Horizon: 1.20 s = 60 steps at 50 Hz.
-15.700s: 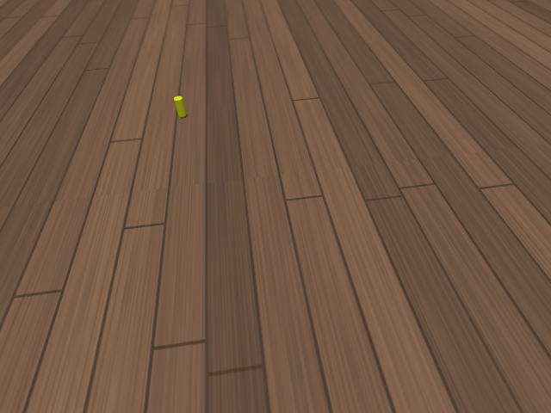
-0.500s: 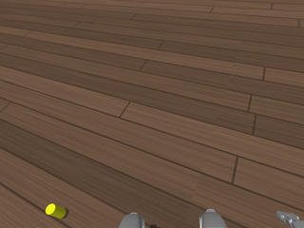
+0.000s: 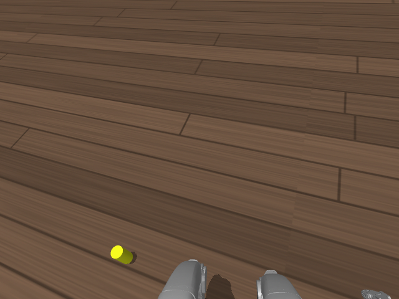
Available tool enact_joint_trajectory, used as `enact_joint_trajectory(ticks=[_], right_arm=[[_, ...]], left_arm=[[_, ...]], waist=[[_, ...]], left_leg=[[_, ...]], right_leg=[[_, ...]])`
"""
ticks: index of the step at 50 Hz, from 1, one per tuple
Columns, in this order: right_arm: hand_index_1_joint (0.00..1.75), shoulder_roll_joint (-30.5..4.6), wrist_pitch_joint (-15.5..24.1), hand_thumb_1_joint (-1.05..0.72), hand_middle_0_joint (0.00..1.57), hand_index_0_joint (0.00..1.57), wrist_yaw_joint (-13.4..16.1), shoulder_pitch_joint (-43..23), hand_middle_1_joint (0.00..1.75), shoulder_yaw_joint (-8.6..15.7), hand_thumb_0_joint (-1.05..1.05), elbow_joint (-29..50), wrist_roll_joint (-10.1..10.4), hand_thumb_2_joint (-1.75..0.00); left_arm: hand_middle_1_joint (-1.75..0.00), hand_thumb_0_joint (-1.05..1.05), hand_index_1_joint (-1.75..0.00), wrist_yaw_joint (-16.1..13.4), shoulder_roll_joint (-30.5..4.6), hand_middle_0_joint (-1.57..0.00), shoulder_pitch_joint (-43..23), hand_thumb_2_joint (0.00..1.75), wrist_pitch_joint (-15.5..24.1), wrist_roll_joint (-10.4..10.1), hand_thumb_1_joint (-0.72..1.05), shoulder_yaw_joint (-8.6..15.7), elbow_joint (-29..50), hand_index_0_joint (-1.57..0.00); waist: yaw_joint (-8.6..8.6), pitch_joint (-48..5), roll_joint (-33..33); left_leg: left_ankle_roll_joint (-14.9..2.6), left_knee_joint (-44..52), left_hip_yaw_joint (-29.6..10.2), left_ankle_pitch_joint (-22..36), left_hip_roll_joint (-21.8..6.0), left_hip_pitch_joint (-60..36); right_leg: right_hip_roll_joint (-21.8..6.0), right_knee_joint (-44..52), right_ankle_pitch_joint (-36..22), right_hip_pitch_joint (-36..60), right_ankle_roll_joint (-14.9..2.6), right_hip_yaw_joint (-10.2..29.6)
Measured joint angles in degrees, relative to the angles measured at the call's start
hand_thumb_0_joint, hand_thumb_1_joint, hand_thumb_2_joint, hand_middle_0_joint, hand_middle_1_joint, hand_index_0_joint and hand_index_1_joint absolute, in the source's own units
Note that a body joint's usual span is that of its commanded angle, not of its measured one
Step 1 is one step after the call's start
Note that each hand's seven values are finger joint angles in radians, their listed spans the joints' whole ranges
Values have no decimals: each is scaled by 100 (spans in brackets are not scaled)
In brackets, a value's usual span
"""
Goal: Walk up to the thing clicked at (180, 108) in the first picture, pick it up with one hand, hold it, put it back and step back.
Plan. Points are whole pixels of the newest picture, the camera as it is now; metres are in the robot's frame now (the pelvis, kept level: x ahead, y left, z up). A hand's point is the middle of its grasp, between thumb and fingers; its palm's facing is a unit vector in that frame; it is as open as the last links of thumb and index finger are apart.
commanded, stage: walk up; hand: left
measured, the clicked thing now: (122, 255) +0.37 +0.48 -0.67
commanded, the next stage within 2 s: none
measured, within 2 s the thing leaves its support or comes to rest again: neither
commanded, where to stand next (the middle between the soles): -0.06 +0.34 m, yaw -11 degrees
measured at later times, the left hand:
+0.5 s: hand out of the picture -0.01 +0.53 -0.12, palm faces -0.13 -0.84 -0.53, open 7.4 cm
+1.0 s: hand out of the picture -0.07 +0.72 -0.14, palm faces -0.13 -0.89 -0.43, open 7.4 cm
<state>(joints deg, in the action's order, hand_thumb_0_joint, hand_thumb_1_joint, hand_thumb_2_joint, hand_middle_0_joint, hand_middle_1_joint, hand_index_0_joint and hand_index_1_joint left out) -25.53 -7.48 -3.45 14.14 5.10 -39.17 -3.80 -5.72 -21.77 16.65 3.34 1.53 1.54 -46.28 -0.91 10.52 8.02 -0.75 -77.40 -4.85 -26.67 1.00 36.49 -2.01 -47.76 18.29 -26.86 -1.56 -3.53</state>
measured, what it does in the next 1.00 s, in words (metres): steps to the left: left foot, then right foot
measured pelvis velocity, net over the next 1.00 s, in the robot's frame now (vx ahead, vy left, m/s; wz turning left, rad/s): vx -0.19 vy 0.43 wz -0.15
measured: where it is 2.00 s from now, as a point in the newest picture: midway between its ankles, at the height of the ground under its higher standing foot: outside the picture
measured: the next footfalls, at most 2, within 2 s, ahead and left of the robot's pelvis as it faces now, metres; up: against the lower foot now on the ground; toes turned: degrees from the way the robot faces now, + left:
left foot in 0.18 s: -0.01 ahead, +0.28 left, +0.00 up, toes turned -1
right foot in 0.50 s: -0.07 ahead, +0.15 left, +0.00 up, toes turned -9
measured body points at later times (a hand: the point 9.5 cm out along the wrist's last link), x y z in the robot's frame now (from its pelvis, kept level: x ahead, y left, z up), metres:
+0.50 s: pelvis -0.11 +0.24 +0.00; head -0.04 +0.21 +0.45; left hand +0.00 +0.57 -0.09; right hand -0.06 -0.08 -0.12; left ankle -0.05 +0.28 -0.69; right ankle -0.10 +0.15 -0.69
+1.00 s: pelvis -0.19 +0.43 +0.01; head -0.17 +0.45 +0.46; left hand -0.07 +0.77 -0.11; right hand -0.21 +0.11 -0.09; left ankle -0.17 +0.55 -0.70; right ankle -0.15 +0.26 -0.63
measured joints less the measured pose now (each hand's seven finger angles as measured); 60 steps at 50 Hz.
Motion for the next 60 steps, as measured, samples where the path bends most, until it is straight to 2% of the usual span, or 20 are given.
enact_joint_trajectory(ticks=[3,9,10,12,14,18,23,25,26,27,29,32,35,39,40,42,45,50,54,60], right_arm=[[30,-96,7,-90,20,21,-88,-38,30,72,1,19,1,-90],[30,-380,30,-90,20,21,-137,-149,30,239,0,-1,28,-90],[30,-384,81,-90,20,20,-124,-168,30,277,0,-34,19,-90],[30,-322,160,-90,20,20,-96,-163,30,249,0,-70,-9,-90],[30,-193,181,-90,20,20,-48,-146,30,163,0,-137,-1,-90],[30,199,186,-90,20,20,41,-92,30,-27,0,-157,4,-90],[30,248,188,-90,21,21,53,8,30,-83,0,58,-47,-90],[30,199,133,-90,21,21,47,18,30,-66,0,153,-26,-90],[30,163,115,-90,21,21,48,-23,30,-41,0,168,6,-90],[30,148,97,-90,21,21,64,-83,30,-13,0,164,19,-90],[30,182,12,-90,20,21,115,-117,30,4,0,144,9,-90],[30,141,-19,-90,20,21,79,-147,30,51,0,112,61,-90],[30,39,68,-90,20,21,27,-133,30,105,0,54,188,-90],[30,-73,268,-90,20,21,36,35,30,95,0,-325,350,-90],[30,-70,361,-90,20,21,89,105,30,106,0,-447,320,-90],[30,28,481,-90,20,21,202,164,30,27,0,-714,250,-90],[30,288,643,-90,20,21,291,184,30,-179,0,-1110,205,-90],[30,525,933,-90,21,21,407,357,30,-290,0,-1391,200,-90],[30,452,1084,-89,21,21,522,510,30,-230,0,-1505,206,-90],[30,217,1228,-89,21,21,552,641,30,-140,0,-1444,213,-90]], left_arm=[[-30,0,-30,32,-68,-21,17,90,-23,56,89,60,47,-21],[-30,0,-30,81,-441,-21,11,90,-41,149,89,192,122,-21],[-30,0,-30,72,-534,-21,-40,90,-66,135,89,219,101,-21],[-30,0,-30,-26,-634,-21,-147,90,-169,75,89,303,-92,-21],[-30,0,-30,-124,-648,-21,-236,90,-265,-2,89,344,-353,-21],[-30,0,-30,-99,-673,-21,-281,90,-225,-182,90,352,-505,-20],[-30,0,-30,-2,-306,-21,-179,90,-163,-250,90,187,-304,-20],[-30,0,-30,5,-168,-21,-56,90,-86,-221,90,111,-151,-20],[-30,0,-30,-1,-93,-21,-30,90,-53,-177,90,95,-92,-20],[-30,0,-30,-3,-31,-21,-28,90,-50,-128,90,77,-26,-20],[-30,0,-30,-31,-3,-21,-41,90,-66,-76,89,27,57,-20],[-30,0,-30,-84,30,-21,-112,90,-67,-48,89,36,70,-21],[-30,0,-30,-49,-11,-21,-201,90,-98,33,89,122,76,-21],[-30,0,-30,154,-179,-21,-324,90,-236,222,89,202,58,-21],[-30,0,-30,202,-246,-21,-369,90,-280,225,89,225,48,-21],[-30,0,-30,205,-330,-21,-426,90,-382,173,89,319,-92,-20],[-30,0,-30,285,-473,-21,-484,90,-465,84,90,354,-497,-20],[-30,0,-30,579,-596,-20,-407,90,-561,54,90,479,-785,-20],[-30,0,-30,755,-559,-20,-261,90,-665,104,90,518,-842,-20],[-30,1,-30,845,-428,-20,-210,90,-669,68,90,425,-945,-20]], waist=[[34,-88,-92],[95,-289,-221],[107,-255,-330],[152,-156,-450],[14,-156,-346],[-167,-83,-486],[-195,-17,-393],[-149,-38,-325],[-103,18,-216],[-90,132,-106],[-18,203,-90],[49,194,-83],[73,95,-163],[117,-278,-348],[98,-353,-457],[176,-393,-711],[79,-484,-894],[40,-482,-1174],[107,-463,-1306],[75,-367,-1337]], left_leg=[[54,-23,-127,217,-263,-131],[-64,1912,138,-421,-583,-1093],[120,2051,261,-576,-469,-1170],[183,1789,482,-587,-349,-1108],[81,1741,449,-478,-390,-1025],[-145,2309,595,13,-269,-1075],[-481,2945,961,540,-46,-1074],[-576,2941,1144,615,38,-942],[-476,2777,1141,617,19,-830],[-240,2411,965,251,61,-702],[-23,1252,528,-373,271,-332],[117,-141,-147,-193,364,-6],[176,-334,-555,74,202,-201],[235,2140,-127,-248,-319,-1426],[336,2480,-17,-442,-245,-1614],[293,2187,237,-522,-71,-1584],[174,2310,319,-331,-105,-1642],[108,3038,447,102,-211,-1903],[100,3521,604,327,-285,-2075],[168,3936,782,439,-484,-2332]], right_leg=[[-284,12,-135,-192,55,282],[-711,-101,-395,-806,174,876],[-821,-173,-406,-908,144,1045],[-610,-723,477,-1075,-24,1467],[-140,-1650,994,-1211,-83,1331],[378,-2422,927,-1142,-103,662],[455,-1117,920,-183,-48,-135],[420,47,431,415,-133,-203],[457,272,483,513,-163,-173],[467,198,466,486,-133,-172],[323,23,397,368,-94,-96],[40,37,196,256,-14,48],[-308,-24,90,57,44,259],[-597,-328,354,-266,78,657],[-642,-588,677,-389,16,849],[-391,-1102,1182,-558,-55,1360],[125,-1645,824,-704,28,1373],[453,-2015,274,-666,72,1133],[451,-1914,71,-437,139,1237],[159,-1064,280,-41,190,1148]])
